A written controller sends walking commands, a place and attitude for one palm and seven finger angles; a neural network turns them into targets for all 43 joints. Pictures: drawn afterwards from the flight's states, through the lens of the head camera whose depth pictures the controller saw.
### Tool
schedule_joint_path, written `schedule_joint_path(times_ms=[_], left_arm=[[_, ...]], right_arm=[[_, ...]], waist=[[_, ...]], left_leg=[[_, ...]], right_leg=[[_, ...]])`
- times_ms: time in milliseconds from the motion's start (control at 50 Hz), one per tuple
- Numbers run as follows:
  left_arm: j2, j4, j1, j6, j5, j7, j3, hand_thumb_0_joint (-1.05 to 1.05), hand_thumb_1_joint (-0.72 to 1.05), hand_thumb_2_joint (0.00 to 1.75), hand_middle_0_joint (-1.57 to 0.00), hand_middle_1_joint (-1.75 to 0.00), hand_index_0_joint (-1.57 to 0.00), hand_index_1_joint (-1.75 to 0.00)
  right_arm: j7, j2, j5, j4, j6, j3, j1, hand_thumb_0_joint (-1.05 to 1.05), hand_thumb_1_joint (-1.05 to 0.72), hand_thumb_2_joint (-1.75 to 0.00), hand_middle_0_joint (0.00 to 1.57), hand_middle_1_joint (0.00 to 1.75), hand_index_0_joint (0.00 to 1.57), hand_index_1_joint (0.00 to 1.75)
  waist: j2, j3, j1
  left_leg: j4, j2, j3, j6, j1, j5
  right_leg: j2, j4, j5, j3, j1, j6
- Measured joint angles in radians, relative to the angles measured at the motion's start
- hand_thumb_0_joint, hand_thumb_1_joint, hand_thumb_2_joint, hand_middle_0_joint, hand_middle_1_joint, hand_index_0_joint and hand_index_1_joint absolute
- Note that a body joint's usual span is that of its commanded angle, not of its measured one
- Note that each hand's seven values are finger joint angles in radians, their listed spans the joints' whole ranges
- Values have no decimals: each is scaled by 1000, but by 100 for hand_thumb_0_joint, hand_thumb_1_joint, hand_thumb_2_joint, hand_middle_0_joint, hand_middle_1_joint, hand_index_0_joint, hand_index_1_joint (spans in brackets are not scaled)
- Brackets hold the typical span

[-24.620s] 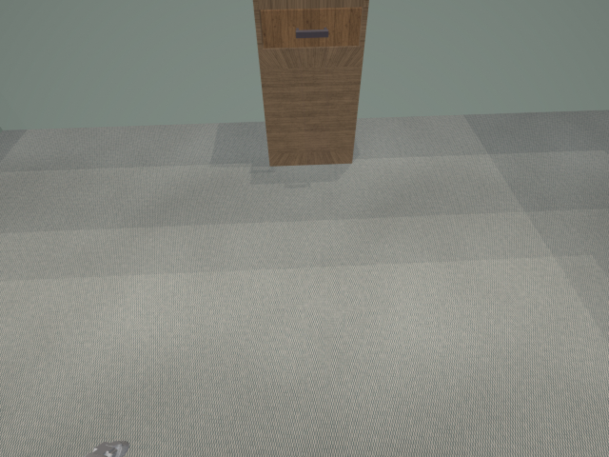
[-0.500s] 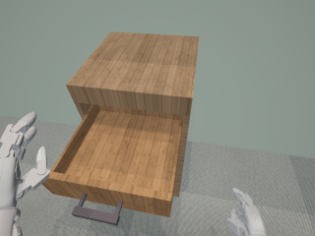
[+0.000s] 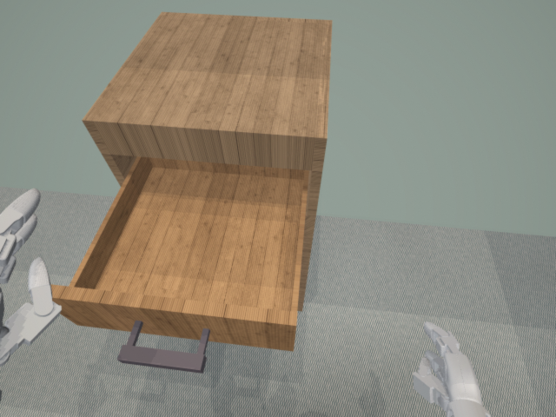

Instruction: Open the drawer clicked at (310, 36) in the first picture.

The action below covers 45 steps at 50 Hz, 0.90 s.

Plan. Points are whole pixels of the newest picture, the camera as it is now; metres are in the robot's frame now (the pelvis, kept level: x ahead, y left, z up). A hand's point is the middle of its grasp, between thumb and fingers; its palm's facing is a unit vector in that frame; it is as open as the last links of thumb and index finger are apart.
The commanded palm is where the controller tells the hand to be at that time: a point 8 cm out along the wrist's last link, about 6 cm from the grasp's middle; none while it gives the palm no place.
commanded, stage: step back with the hand held close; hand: left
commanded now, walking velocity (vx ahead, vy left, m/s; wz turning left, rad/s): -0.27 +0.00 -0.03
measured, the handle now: (166, 344) +0.23 +0.19 -0.08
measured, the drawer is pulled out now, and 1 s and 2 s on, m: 0.30 0.30 0.30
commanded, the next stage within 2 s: stop stepping back and stand still in 0.84 s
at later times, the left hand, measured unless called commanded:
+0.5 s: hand (8, 409) +0.12 +0.22 +0.16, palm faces +0.38 -0.83 -0.41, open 7.4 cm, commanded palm +0.05 +0.27 +0.18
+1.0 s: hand out of the picture +0.02 +0.21 +0.16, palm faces +0.29 -0.81 -0.51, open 7.4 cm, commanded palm -0.05 +0.26 +0.18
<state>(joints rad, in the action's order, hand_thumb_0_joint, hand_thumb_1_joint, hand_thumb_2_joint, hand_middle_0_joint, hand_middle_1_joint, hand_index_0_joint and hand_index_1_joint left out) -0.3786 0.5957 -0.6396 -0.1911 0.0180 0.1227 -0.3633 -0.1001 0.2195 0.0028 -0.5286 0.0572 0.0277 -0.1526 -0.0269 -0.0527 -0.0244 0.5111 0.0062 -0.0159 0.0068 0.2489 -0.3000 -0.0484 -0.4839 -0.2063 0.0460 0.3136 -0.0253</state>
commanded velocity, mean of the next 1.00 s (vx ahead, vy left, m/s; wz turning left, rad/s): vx -0.29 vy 0.00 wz -0.03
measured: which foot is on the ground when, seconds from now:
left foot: down 0.00-0.68, up 0.70-0.88, down 0.90-1.00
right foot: down 0.00-0.48, up 0.50-0.62, down 0.64-0.90, up 0.92-1.00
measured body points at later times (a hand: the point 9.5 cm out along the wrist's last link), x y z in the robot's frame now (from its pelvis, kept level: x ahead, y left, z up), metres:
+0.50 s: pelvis -0.08 -0.01 -0.01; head -0.06 +0.01 +0.44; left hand +0.09 +0.27 +0.18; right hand +0.09 -0.25 -0.09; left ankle -0.03 +0.12 -0.74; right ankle +0.02 -0.14 -0.73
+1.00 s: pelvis -0.18 -0.02 -0.01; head -0.13 +0.00 +0.44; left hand +0.00 +0.25 +0.18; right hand +0.01 -0.26 -0.08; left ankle -0.16 +0.12 -0.74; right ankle -0.14 -0.12 -0.71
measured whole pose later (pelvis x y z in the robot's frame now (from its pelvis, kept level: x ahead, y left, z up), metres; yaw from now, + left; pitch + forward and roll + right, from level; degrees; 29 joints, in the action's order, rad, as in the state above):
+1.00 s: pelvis -0.18 -0.02 -0.01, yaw +0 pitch +2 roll +1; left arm -0.43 0.66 -0.64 -0.22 0.03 0.13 -0.41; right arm -0.06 0.16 0.01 -0.59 0.14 0.03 -0.13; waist 0.07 -0.07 -0.02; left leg 0.53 0.04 0.05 0.02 0.33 -0.23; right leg -0.01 -0.79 -0.41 0.01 0.48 -0.01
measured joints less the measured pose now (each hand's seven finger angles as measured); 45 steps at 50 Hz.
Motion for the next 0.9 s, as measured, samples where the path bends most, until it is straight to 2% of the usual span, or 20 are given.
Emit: schedule_joint_path(times_ms=[100, 260, 320, 360, 420, 460, 480, 520, 580, 640, 660, 700, 740, 780, 800, 840, 860, 900], left_arm=[[-14, 23, -26, -4, 6, 18, -16, 1, 88, 90, -21, -30, -21, -30], [-4, 47, -11, -20, -2, 53, -23, 1, 89, 90, -21, -30, -21, -30], [12, 42, 11, -30, -2, 57, -19, 1, 89, 90, -21, -30, -21, -30], [26, 32, 32, -38, 1, 54, -9, 1, 89, 90, -21, -30, -21, -30], [38, 23, 61, -39, 2, 49, 7, 1, 88, 90, -21, -30, -21, -30], [33, 20, 69, -37, 2, 46, 6, 1, 88, 90, -21, -30, -21, -30], [30, 18, 68, -36, 1, 46, 4, 1, 88, 90, -21, -30, -21, -30], [21, 15, 58, -34, -9, 53, -6, 1, 88, 90, -21, -30, -21, -30], [-8, 16, 33, -40, -10, 59, -29, 1, 88, 90, -21, -30, -21, -30], [-24, 33, -1, -43, 5, 60, -49, 1, 89, 90, -21, -30, -21, -30], [-17, 32, 2, -47, 8, 55, -46, 1, 89, 90, -21, -30, -21, -30], [-3, 26, 23, -52, 11, 37, -29, 1, 89, 90, -21, -30, -21, -30], [0, 20, 37, -50, 13, 23, -7, 1, 89, 90, -21, -30, -21, -30], [8, 16, 34, -44, 11, 17, 4, 1, 89, 90, -21, -30, -21, -30], [10, 14, 27, -43, 7, 17, 4, 1, 88, 90, -21, -30, -21, -30], [7, 15, 9, -39, 0, 19, -5, 1, 88, 90, -21, -30, -21, -30], [4, 20, 1, -35, -1, 20, -9, 1, 88, 90, -21, -30, -21, -30], [-9, 45, -8, -32, -1, 19, -10, 1, 88, 90, -21, -30, -21, -30]], right_arm=[[-3, -12, 1, 8, 2, 3, -12, 1, -91, -89, 21, 30, 21, 30], [0, -41, 18, -2, 53, -22, -46, 1, -91, -89, 21, 30, 21, 30], [7, -44, 15, -11, 70, -32, -54, 1, -91, -89, 21, 30, 21, 30], [16, -38, 7, -23, 73, -34, -56, 1, -90, -89, 21, 30, 21, 30], [25, -20, 4, -47, 65, -34, -49, 1, -90, -89, 21, 30, 21, 30], [24, -16, 2, -59, 54, -33, -43, 1, -90, -89, 21, 30, 21, 30], [22, -13, 2, -56, 50, -33, -45, 1, -91, -89, 21, 30, 21, 30], [14, -13, 7, -44, 55, -28, -55, 1, -91, -89, 21, 30, 21, 30], [16, -32, 12, -39, 78, -16, -79, 1, -91, -89, 21, 30, 21, 30], [25, -41, 14, -54, 100, -21, -88, 1, -91, -89, 21, 30, 21, 30], [28, -37, 14, -64, 104, -23, -76, 1, -91, -89, 21, 30, 21, 30], [37, -26, 4, -83, 100, -23, -51, 1, -91, -89, 21, 30, 21, 30], [45, -25, -10, -101, 88, -14, -36, 1, -91, -89, 21, 30, 21, 30], [45, -26, -10, -109, 68, -9, -24, 1, -91, -89, 21, 30, 21, 30], [41, -29, -8, -108, 59, -11, -17, 1, -91, -89, 21, 30, 21, 30], [31, -33, -3, -97, 47, -18, -5, 1, -91, -89, 21, 30, 21, 30], [28, -32, 0, -88, 45, -20, -1, 1, -91, -89, 21, 30, 21, 30], [23, -14, 2, -54, 49, -10, 0, 1, -91, -89, 21, 30, 21, 30]], waist=[[24, 0, -4], [62, 9, 18], [56, 15, 27], [50, 21, 32], [48, 19, 26], [63, 10, 18], [63, 8, 15], [43, 8, 1], [28, 20, -15], [33, 32, -1], [22, 23, 9], [-6, -4, 15], [15, -5, 20], [46, 0, 13], [62, 3, 7], [88, 10, -7], [92, 13, -14], [59, 12, -27]], left_leg=[[53, -2, -6, -1, 52, -3], [115, -1, -10, 6, 103, 3], [147, 10, -14, 13, 123, -2], [176, 12, -13, 4, 139, -53], [193, 3, 0, -10, 137, -112], [160, -5, 12, -11, 124, -53], [143, -2, 18, -10, 120, -14], [123, 15, 12, -10, 127, 61], [113, 28, -11, 1, 151, 72], [105, 36, -6, 14, 177, 87], [107, 48, -4, 19, 185, 92], [116, 65, -18, 20, 198, 71], [263, 27, -20, 17, 237, -46], [389, -7, 5, 21, 247, -119], [388, -14, 23, 21, 231, -141], [274, -15, 50, 16, 168, -139], [173, -10, 59, 12, 126, -96], [-8, 31, 51, -8, 55, 89]], right_leg=[[-3, -37, 4, 5, 42, 2], [-3, -108, 6, 5, 98, 12], [8, -128, 8, 9, 113, 21], [13, -125, 18, 7, 120, 27], [8, -112, 41, 2, 121, 27], [-1, -106, 55, -6, 119, 22], [1, -111, 32, -10, 123, 21], [25, -172, -92, -20, 140, 18], [66, -274, -205, -35, 118, 19], [69, -146, -164, -21, 9, 19], [78, -99, -90, -18, -3, 26], [100, -71, -42, -7, -4, 45], [79, -68, -37, -17, 15, 55], [49, -49, -22, -30, 23, 55], [36, -36, -9, -36, 27, 52], [19, -15, 17, -42, 40, 45], [15, -14, 26, -41, 51, 41], [33, -43, 26, -12, 84, 34]])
